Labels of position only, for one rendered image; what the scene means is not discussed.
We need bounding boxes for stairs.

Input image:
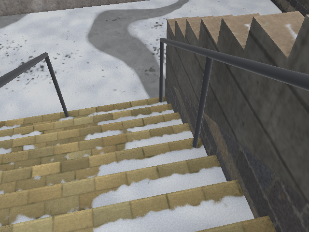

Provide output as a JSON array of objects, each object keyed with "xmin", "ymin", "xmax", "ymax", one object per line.
[{"xmin": 0, "ymin": 96, "xmax": 276, "ymax": 232}]

